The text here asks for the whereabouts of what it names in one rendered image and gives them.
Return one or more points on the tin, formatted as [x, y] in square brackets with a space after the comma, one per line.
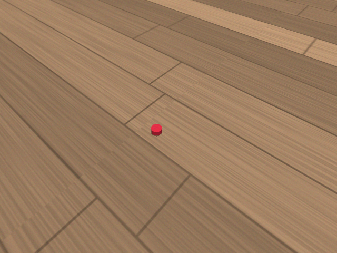
[156, 129]

